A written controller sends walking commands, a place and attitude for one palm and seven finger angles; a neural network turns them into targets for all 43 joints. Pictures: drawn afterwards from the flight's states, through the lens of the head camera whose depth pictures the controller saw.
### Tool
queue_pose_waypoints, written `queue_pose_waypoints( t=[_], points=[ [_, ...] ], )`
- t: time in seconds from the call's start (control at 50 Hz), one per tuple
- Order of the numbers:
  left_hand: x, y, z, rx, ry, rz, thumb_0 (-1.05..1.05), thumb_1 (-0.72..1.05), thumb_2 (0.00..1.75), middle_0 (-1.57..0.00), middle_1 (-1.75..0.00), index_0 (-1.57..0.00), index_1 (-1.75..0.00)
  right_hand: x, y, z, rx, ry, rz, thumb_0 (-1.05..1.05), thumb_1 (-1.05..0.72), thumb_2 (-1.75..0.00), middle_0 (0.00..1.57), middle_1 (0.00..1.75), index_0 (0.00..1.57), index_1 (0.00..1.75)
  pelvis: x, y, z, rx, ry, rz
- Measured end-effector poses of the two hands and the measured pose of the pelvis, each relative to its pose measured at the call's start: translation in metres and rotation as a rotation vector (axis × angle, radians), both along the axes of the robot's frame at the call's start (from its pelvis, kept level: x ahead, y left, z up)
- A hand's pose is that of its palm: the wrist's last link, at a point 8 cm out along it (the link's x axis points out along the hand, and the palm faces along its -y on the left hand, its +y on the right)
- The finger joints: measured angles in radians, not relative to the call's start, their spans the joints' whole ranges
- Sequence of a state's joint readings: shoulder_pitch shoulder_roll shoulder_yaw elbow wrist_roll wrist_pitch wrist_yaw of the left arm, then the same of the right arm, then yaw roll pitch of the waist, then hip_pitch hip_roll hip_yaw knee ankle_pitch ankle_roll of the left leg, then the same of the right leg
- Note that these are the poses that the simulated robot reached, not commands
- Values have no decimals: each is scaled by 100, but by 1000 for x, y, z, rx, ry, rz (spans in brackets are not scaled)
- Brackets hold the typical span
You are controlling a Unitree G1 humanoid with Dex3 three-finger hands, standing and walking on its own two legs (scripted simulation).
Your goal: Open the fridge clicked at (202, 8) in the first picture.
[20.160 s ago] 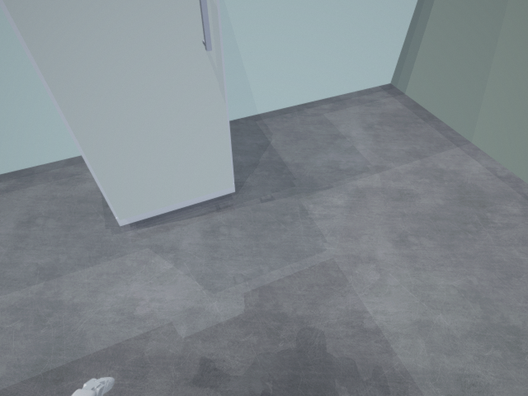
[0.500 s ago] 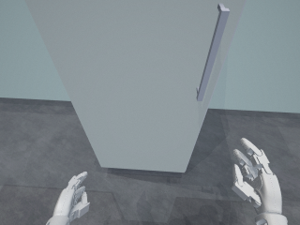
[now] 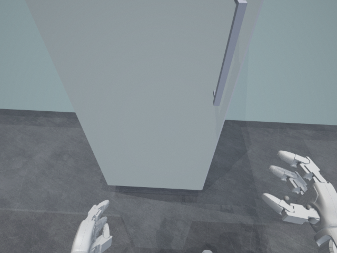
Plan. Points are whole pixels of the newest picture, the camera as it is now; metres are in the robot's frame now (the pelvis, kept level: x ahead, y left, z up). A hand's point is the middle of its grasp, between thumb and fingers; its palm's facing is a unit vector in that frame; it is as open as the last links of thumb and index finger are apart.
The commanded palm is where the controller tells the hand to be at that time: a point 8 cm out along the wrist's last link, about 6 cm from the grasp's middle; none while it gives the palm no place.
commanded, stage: raise the hand to about handle height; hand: right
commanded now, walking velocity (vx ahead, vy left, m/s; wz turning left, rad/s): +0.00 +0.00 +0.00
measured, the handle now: (225, 59) +0.55 -0.11 +0.20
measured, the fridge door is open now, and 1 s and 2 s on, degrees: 0 0 0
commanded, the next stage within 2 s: move the hooked fingers beside the handle in 1.32 s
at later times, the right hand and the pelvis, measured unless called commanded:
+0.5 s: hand out of the picture +0.26 -0.27 +0.18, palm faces +0.09 +0.99 -0.07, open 13.5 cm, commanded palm +0.23 -0.31 +0.18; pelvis +0.02 -0.01 +0.03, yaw -1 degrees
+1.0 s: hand out of the picture +0.30 -0.27 +0.23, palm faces +0.03 +1.00 -0.07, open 14.0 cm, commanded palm +0.26 -0.31 +0.23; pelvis +0.02 +0.01 +0.04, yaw +0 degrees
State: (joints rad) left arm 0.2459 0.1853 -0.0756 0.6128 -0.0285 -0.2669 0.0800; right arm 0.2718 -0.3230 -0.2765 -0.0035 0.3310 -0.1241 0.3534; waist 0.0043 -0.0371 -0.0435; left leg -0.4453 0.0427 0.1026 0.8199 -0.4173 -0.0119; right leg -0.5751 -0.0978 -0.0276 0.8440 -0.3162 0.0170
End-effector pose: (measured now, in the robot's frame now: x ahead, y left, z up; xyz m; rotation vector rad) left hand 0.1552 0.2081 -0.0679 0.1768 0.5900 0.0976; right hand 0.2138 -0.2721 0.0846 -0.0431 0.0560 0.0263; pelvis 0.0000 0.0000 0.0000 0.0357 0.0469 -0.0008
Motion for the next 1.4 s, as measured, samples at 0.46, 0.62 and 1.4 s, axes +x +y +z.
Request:
queue_pose_waypoints(
  t=[0.46, 0.62, 1.4],
  points=[
    [44, 5, 51, 73, -146, -68, 1, 91, 90, -20, -30, -20, -30, 21, -48, 95, -40, -204, -101, 0, 35, -36, 29, 110, 29, 110, 14, -7, 27, -9, -97, -13],
    [57, -7, 51, 39, -123, -117, 1, 90, 90, -21, -30, -20, -30, 29, -56, 103, -32, -111, -102, -1, 46, -31, 30, 117, 30, 117, 17, -2, 32, -15, -110, -17],
    [54, 18, 49, 31, -68, -53, 1, 91, 90, -21, -30, -20, -30, 60, -50, 146, -24, -135, -85, -1, 50, -29, 30, 120, 30, 120, 24, 9, 39, -27, -125, -1]
  ],
)
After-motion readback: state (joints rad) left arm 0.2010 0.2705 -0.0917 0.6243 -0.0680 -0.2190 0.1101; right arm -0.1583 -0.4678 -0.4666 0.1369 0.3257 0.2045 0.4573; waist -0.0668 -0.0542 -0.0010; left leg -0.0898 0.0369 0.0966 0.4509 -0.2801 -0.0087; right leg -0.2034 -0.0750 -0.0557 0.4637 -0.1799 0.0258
